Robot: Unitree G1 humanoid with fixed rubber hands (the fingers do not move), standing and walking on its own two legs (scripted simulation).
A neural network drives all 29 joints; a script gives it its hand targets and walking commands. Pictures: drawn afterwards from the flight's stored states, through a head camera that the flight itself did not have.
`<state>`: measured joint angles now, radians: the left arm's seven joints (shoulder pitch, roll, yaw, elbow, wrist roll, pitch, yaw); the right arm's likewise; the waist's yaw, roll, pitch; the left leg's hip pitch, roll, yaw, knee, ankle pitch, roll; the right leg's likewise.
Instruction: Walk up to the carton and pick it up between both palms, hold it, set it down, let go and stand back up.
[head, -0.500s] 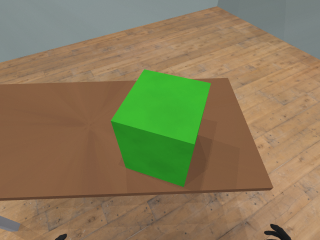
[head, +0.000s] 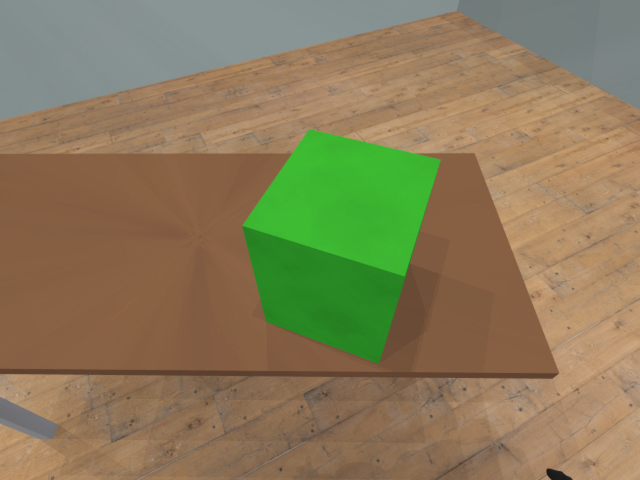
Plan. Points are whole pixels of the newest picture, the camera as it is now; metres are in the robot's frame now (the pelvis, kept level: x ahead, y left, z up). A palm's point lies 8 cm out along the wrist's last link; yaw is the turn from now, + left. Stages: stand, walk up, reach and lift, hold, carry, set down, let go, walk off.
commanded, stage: walk up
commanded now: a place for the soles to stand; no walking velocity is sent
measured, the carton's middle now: (344, 248) +0.43 -0.02 +0.00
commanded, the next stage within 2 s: reach and lift in 0.36 s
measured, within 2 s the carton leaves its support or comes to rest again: neither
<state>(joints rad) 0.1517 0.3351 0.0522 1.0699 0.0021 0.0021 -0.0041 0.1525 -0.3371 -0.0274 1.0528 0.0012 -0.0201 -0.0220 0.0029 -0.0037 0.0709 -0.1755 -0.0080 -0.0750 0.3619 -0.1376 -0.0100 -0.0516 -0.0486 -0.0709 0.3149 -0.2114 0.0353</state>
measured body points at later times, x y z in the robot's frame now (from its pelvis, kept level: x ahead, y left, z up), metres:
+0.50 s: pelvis -0.02 -0.01 -0.02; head +0.03 +0.01 +0.42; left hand +0.10 +0.30 -0.15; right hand +0.12 -0.30 -0.13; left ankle +0.04 +0.13 -0.75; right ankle -0.02 -0.14 -0.75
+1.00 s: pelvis +0.00 +0.00 -0.01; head +0.04 +0.02 +0.44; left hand +0.18 +0.28 -0.10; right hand +0.15 -0.26 -0.09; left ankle +0.04 +0.13 -0.75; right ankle -0.02 -0.14 -0.75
